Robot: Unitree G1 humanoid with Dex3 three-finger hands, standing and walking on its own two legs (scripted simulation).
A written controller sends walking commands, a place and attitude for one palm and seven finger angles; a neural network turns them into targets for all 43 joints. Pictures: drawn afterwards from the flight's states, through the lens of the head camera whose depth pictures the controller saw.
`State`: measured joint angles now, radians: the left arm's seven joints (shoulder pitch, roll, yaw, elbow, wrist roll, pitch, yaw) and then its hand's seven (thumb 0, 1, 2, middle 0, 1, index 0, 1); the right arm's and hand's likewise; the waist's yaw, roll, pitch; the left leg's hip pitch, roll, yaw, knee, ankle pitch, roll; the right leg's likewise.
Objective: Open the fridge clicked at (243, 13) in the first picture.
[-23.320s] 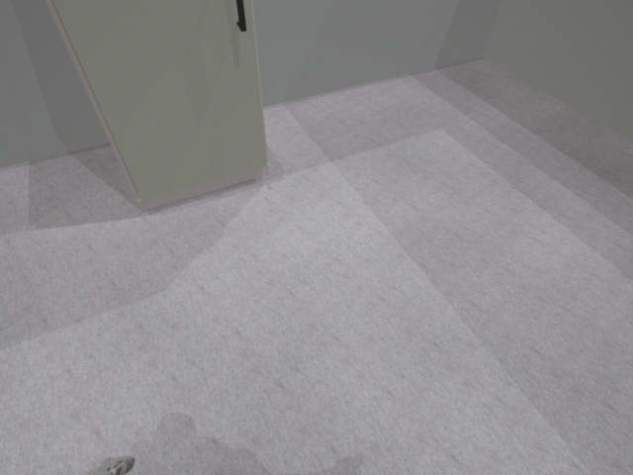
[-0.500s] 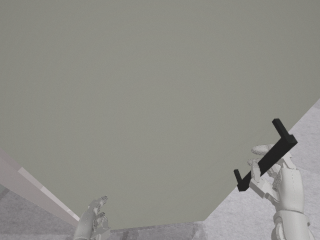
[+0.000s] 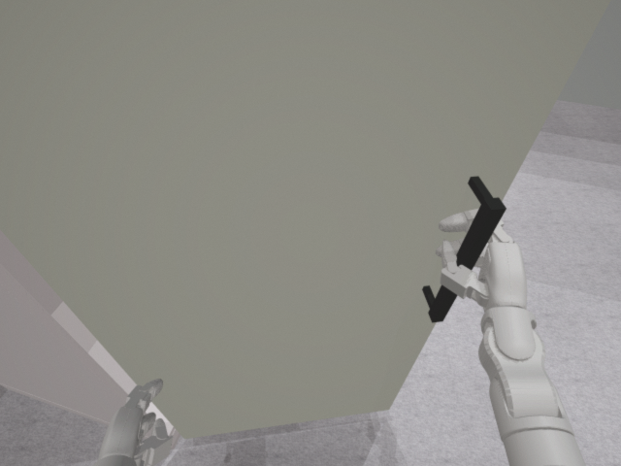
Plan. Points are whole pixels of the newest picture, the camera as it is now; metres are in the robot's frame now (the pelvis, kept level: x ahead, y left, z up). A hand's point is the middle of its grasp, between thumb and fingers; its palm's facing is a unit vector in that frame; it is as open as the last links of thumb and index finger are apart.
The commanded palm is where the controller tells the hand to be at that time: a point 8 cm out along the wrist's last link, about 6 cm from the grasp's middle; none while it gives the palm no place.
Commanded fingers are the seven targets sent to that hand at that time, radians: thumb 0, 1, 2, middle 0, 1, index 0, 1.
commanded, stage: stop walking and hold the door back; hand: right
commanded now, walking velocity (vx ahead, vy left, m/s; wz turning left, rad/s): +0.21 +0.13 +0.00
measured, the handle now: (454, 259) +0.38 -0.16 +0.08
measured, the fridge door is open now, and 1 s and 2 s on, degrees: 66 64 64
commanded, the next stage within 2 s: loosen the grip on the handle in 0.54 s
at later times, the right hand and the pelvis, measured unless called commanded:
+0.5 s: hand (445, 260) +0.36 -0.14 +0.10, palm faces +0.00 +0.99 -0.15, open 5.2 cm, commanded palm +0.33 -0.20 +0.09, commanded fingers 0.00 -0.90 -0.90 0.45 1.40 0.45 1.40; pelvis +0.00 -0.02 +0.00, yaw +2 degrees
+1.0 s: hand (450, 270) +0.34 -0.14 +0.10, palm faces +0.00 +0.99 -0.16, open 11.8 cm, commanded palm +0.32 -0.20 +0.11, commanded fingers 0.00 0.55 -0.20 0.33 1.25 0.33 1.25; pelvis -0.04 +0.01 -0.02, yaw -1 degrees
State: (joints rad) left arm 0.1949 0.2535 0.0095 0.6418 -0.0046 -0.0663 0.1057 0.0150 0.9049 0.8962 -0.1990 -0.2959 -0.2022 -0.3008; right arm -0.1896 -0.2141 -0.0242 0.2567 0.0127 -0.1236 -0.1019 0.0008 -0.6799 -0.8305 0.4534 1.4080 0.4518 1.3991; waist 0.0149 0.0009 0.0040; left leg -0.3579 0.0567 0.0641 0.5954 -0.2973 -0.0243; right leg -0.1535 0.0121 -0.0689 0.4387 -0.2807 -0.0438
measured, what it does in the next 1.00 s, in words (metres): stands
